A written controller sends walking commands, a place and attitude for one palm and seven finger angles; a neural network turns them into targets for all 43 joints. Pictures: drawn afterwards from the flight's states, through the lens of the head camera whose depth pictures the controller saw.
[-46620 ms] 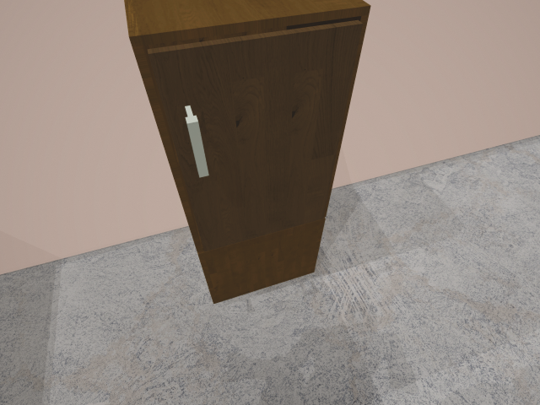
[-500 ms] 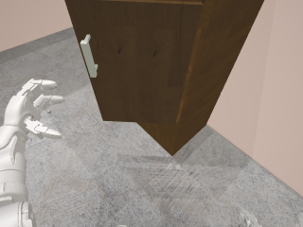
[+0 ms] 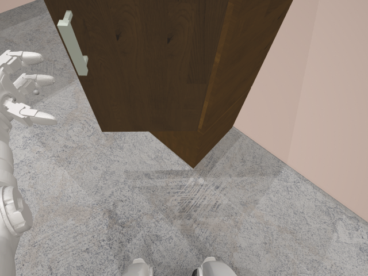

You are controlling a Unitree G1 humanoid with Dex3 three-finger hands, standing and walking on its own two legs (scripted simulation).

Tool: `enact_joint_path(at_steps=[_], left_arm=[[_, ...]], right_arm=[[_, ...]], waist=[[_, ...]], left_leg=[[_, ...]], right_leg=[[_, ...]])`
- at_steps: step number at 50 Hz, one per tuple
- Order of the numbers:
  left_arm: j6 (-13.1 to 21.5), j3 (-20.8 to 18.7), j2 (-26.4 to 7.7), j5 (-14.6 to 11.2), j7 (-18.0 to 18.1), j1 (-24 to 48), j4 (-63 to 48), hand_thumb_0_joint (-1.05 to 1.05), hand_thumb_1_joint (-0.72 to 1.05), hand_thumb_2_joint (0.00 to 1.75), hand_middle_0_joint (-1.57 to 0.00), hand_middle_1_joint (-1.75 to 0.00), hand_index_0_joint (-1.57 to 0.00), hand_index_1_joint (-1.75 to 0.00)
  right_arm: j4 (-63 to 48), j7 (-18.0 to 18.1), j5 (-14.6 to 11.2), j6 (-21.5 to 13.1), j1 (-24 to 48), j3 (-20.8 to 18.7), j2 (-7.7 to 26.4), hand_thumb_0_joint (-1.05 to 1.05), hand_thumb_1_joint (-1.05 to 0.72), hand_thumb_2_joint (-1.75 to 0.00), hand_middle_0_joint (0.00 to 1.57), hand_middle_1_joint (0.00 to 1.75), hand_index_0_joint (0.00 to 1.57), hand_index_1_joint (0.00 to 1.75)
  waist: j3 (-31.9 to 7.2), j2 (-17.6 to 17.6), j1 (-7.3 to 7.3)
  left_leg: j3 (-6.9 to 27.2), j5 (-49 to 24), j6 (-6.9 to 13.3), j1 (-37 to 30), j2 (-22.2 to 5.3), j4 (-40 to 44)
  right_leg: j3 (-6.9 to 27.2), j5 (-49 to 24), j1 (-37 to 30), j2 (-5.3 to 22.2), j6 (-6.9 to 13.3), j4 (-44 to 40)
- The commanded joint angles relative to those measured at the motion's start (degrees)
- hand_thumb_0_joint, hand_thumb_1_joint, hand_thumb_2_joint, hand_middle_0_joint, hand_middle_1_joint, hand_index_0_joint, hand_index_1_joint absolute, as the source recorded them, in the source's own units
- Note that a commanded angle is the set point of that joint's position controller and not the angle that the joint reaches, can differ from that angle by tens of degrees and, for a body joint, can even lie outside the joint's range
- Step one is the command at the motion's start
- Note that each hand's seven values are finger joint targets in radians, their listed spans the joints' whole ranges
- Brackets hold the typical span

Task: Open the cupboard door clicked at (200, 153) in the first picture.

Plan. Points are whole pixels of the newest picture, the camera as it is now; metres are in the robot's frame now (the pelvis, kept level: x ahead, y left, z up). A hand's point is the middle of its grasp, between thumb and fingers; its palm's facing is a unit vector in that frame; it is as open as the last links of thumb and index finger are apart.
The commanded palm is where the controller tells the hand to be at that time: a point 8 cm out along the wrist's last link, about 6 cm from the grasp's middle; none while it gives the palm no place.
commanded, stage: move the hooked fingers beside the handle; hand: left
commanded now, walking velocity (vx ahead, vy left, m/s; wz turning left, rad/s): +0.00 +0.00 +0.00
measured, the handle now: (76, 45) +0.62 +0.23 +0.10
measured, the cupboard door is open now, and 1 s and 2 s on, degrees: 45 45 45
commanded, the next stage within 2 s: slide the fingers in behind the handle in 1.68 s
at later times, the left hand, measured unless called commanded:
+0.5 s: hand (39, 65) +0.54 +0.29 +0.11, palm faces +0.01 -1.00 +0.01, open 13.9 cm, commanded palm +0.53 +0.33 +0.10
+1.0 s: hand (45, 57) +0.57 +0.29 +0.10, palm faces +0.03 -1.00 +0.00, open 13.9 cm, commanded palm +0.55 +0.32 +0.10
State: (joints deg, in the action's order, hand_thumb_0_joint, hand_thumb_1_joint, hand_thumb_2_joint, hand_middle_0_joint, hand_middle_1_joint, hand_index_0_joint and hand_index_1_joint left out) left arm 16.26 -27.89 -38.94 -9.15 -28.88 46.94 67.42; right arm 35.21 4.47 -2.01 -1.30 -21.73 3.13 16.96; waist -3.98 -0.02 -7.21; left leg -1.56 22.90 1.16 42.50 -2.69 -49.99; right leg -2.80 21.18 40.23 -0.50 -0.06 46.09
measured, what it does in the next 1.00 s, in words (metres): stands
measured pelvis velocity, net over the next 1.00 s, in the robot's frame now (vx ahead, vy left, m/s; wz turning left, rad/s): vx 0.03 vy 0.02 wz -0.04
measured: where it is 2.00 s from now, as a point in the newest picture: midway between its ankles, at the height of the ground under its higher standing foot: outside the picture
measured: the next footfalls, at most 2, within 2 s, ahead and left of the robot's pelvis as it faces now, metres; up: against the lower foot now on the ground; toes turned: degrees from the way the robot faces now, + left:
none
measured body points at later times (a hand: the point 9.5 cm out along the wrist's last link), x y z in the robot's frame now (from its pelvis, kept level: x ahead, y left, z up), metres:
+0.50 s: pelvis +0.01 +0.01 -0.01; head +0.16 +0.04 +0.41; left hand +0.53 +0.34 +0.11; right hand -0.02 -0.27 -0.10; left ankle +0.01 +0.10 -0.70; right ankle +0.01 -0.13 -0.70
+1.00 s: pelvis +0.03 +0.02 -0.01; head +0.19 +0.05 +0.41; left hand +0.56 +0.35 +0.10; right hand -0.04 -0.24 -0.10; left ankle +0.01 +0.10 -0.70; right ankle +0.01 -0.13 -0.70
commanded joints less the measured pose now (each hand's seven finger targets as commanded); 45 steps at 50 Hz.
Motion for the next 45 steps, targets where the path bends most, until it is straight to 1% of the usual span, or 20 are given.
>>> enact_joint_path(at_steps=[1, 6, 7, 8, 12, 14, 15, 17, 18, 21, 25, 28, 31, 33, 36, 39, 40, 42, 43, 45], left_arm=[[4.2, -4.2, -21.6, -0.7, -0.7, 25.0, -9.6, 0.0, -0.5, 0.3, -0.3, -1.2, -0.3, -1.2], [3.1, -1.9, -20.5, -0.2, -1.6, 28.5, -7.7, 0.0, -0.5, 0.3, -0.3, -1.2, -0.3, -1.2], [2.6, -3.6, -22.9, 0.1, -1.5, 28.2, -6.3, 0.0, -0.5, 0.3, -0.3, -1.2, -0.3, -1.2], [2.4, -3.4, -23.7, 0.4, -1.3, 29.9, -5.9, 0.0, -0.5, 0.3, -0.3, -1.2, -0.3, -1.2], [3.0, -3.3, -25.3, 1.7, -0.8, 33.4, -6.9, 0.0, -0.5, 0.3, -0.3, -1.2, -0.3, -1.2], [3.4, -2.8, -24.4, 1.6, -0.7, 34.9, -7.5, 0.0, -0.5, 0.3, -0.3, -1.2, -0.3, -1.2], [3.3, -3.6, -25.5, 1.6, -0.7, 35.2, -7.2, 0.0, -0.5, 0.3, -0.3, -1.2, -0.3, -1.2], [2.2, -2.9, -25.1, 2.1, -0.9, 34.4, -3.9, 0.0, -0.5, 0.3, -0.3, -1.2, -0.3, -1.2], [1.6, -2.8, -25.8, 2.5, -0.8, 35.5, -3.1, 0.0, -0.5, 0.3, -0.3, -1.2, -0.3, -1.2], [1.0, -2.9, -28.0, 3.8, 0.0, 38.3, -3.0, 0.0, -0.5, 0.3, -0.3, -1.2, -0.3, -1.2], [1.4, -4.8, -32.3, 4.9, 0.4, 40.6, -1.5, 0.0, -0.5, 0.3, -0.3, -1.2, -0.3, -1.2], [1.3, -2.4, -31.0, 6.1, 0.4, 43.9, -2.1, 0.0, -0.5, 0.3, -0.3, -1.2, -0.3, -1.2], [0.8, -2.6, -30.9, 5.9, 0.3, 45.3, -0.8, 0.0, -0.5, 0.3, -0.3, -1.2, -0.3, -1.2], [-0.4, -2.4, -30.3, 5.8, -0.2, 42.8, 1.1, 0.0, -0.5, 0.3, -0.3, -1.2, -0.3, -1.2], [-0.7, -2.2, -29.4, 6.3, 0.0, 41.2, -1.0, 0.0, -0.5, 0.3, -0.3, -1.2, -0.3, -1.2], [-0.5, -3.7, -29.2, 5.5, 0.5, 40.8, -3.6, 0.0, -0.5, 0.3, -0.3, -1.2, -0.3, -1.2], [-0.2, -5.4, -31.3, 5.4, 0.7, 40.5, -4.7, 0.0, -0.5, 0.3, -0.3, -1.2, -0.3, -1.2], [-0.3, -4.9, -30.5, 5.4, 0.9, 40.2, -4.4, 0.0, -0.5, 0.3, -0.3, -1.2, -0.3, -1.2], [0.0, -6.8, -33.1, 5.8, 1.3, 40.1, -5.5, 0.0, -0.5, 0.3, -0.3, -1.2, -0.3, -1.2], [0.8, -7.7, -33.7, 6.1, 1.9, 38.5, -8.2, 0.0, -0.5, 0.3, -0.3, -1.2, -0.3, -1.2]], right_arm=[[-3.8, 0.7, 0.4, 0.2, -8.3, -4.2, 10.7, 0.0, -0.9, -0.9, 0.2, 0.3, 0.2, 0.3], [-3.2, 0.6, 0.6, 1.8, -9.9, -4.1, 11.1, 0.0, -0.9, -0.9, 0.2, 0.3, 0.2, 0.3], [-3.0, 0.6, 0.7, 2.1, -10.3, -4.0, 11.3, 0.0, -0.9, -0.9, 0.2, 0.3, 0.2, 0.3], [-3.0, 0.7, 0.6, 2.4, -10.6, -3.9, 11.4, 0.0, -0.9, -0.9, 0.2, 0.3, 0.2, 0.3], [-2.7, 0.6, 1.1, 3.2, -11.9, -3.8, 11.3, 0.0, -0.9, -0.9, 0.2, 0.3, 0.2, 0.3], [-2.3, 0.6, 1.3, 3.5, -12.8, -3.9, 11.3, 0.0, -0.9, -0.9, 0.2, 0.3, 0.2, 0.3], [-2.2, 0.4, 1.4, 3.9, -13.0, -3.8, 11.4, 0.0, -0.9, -0.9, 0.2, 0.3, 0.2, 0.3], [-2.2, 0.3, 1.3, 4.3, -13.2, -3.6, 11.5, 0.0, -0.9, -0.9, 0.2, 0.3, 0.2, 0.3], [-2.1, 0.4, 1.3, 4.5, -13.4, -3.5, 11.6, 0.0, -0.9, -0.9, 0.2, 0.3, 0.2, 0.3], [-2.5, 0.5, 1.4, 4.9, -14.1, -3.1, 11.6, 0.0, -0.9, -0.9, 0.2, 0.3, 0.2, 0.3], [-2.7, 0.6, 1.8, 5.4, -15.1, -2.5, 11.9, 0.0, -0.9, -0.9, 0.2, 0.3, 0.2, 0.3], [-2.5, 0.5, 2.1, 5.7, -15.8, -2.3, 11.7, 0.0, -0.9, -0.9, 0.2, 0.3, 0.2, 0.3], [-1.7, 0.5, 2.4, 6.1, -17.1, -2.3, 12.0, 0.0, -0.9, -0.9, 0.2, 0.3, 0.2, 0.3], [-2.2, 0.3, 2.4, 6.2, -17.4, -2.1, 11.9, 0.0, -0.9, -0.9, 0.2, 0.3, 0.2, 0.3], [-2.3, -0.1, 2.6, 6.8, -18.2, -2.4, 11.7, 0.0, -0.9, -0.9, 0.2, 0.3, 0.2, 0.3], [-2.4, -0.7, 3.1, 7.2, -19.2, -2.9, 11.8, 0.0, -0.9, -0.9, 0.2, 0.3, 0.2, 0.3], [-2.5, -0.8, 3.0, 7.4, -19.2, -3.1, 12.0, 0.0, -0.9, -0.9, 0.2, 0.3, 0.2, 0.3], [-2.5, -1.1, 2.9, 7.5, -18.8, -3.0, 11.8, 0.0, -0.9, -0.9, 0.2, 0.3, 0.2, 0.3], [-2.6, -1.2, 3.1, 7.6, -19.0, -3.1, 11.9, 0.0, -0.9, -0.9, 0.2, 0.3, 0.2, 0.3], [-3.1, -1.6, 3.0, 7.7, -18.7, -3.3, 11.7, 0.0, -0.9, -0.9, 0.2, 0.3, 0.2, 0.3]], waist=[[-25.2, -8.8, 0.31], [-24.3, -9.3, -1.58], [-23.9, -8.5, -1.28], [-23.0, -7.2, -2.15], [-26.1, -12.5, -2.38], [-27.4, -12.2, -3.16], [-28.4, -13.6, -2.84], [-26.1, -12.1, -3.62], [-24.5, -10.8, -4.21], [-26.1, -13.3, -4.51], [-27.1, -12.8, -5.25], [-28.0, -17.1, -6.3], [-29.4, -16.5, -7.5], [-28.8, -15.2, -7.11], [-30.2, -18.1, -6.1], [-31.5, -16.6, -6.22], [-32.1, -16.5, -5.61], [-30.6, -16.2, -5.79], [-31.4, -15.7, -5.23], [-34.2, -20.2, -3.87]], left_leg=[[3.3, -21.5, 0.4, -16.5, 1.2, 4.0], [3.8, -21.8, 0.5, -16.8, 0.8, 3.4], [3.7, -21.2, 0.6, -15.3, 0.7, 3.1], [3.9, -20.4, 0.8, -14.3, 0.6, 3.1], [4.3, -23.9, 0.3, -17.1, 0.5, 2.0], [4.9, -27.6, 0.1, -19.3, 0.1, 1.4], [4.8, -27.6, 0.0, -19.7, 0.0, 1.2], [4.7, -26.1, 0.2, -17.8, 0.0, 1.1], [4.8, -24.7, 0.5, -16.1, 0.0, 1.2], [4.7, -25.1, 0.4, -16.0, 0.1, 0.7], [4.8, -26.5, 0.5, -14.5, -0.2, -0.7], [5.4, -27.9, 0.2, -16.9, -0.5, -1.3], [6.3, -31.6, -0.1, -19.6, -1.1, -2.1], [5.9, -31.3, 0.2, -17.5, -0.9, -2.0], [6.8, -36.5, -0.7, -21.0, -1.3, -2.0], [7.2, -39.8, -0.9, -22.5, -1.6, -2.2], [7.0, -39.8, -0.9, -22.3, -1.6, -2.2], [6.0, -36.8, -0.4, -20.2, -1.2, -2.1], [6.0, -36.2, -0.2, -19.3, -1.1, -2.0], [6.1, -40.9, -0.9, -22.7, -1.2, -2.1]], right_leg=[[1.4, -18.2, -7.1, -2.1, 1.1, -3.0], [0.9, -17.1, -3.4, -2.4, 0.9, -3.1], [1.1, -17.0, -3.8, -2.4, 1.0, -3.1], [1.0, -16.5, -3.6, -2.5, 0.8, -3.2], [1.0, -17.4, -1.8, -2.7, 1.0, -2.6], [0.4, -18.6, -0.8, -3.1, 1.2, -2.2], [0.5, -18.4, -0.6, -3.0, 1.0, -2.3], [0.4, -17.7, 0.3, -3.0, 0.9, -2.6], [0.3, -17.2, 0.4, -3.0, 0.7, -2.8], [0.5, -17.4, 0.7, -3.0, 0.7, -2.5], [0.5, -18.5, 0.4, -3.3, 0.7, -1.9], [0.1, -17.8, 3.3, -3.2, 0.7, -1.5], [-0.5, -18.3, 5.5, -3.5, 0.6, -1.5], [-0.5, -19.2, 4.3, -3.6, 0.6, -1.4], [-1.1, -19.2, 6.2, -3.7, 0.7, -1.1], [-1.5, -20.7, 5.8, -4.1, 0.8, -1.0], [-1.3, -21.1, 5.0, -4.1, 0.7, -1.2], [-1.1, -21.4, 3.9, -4.2, 0.7, -1.4], [-1.0, -22.0, 2.0, -4.2, 0.7, -1.3], [-1.0, -23.3, 2.1, -4.3, 1.0, -1.0]])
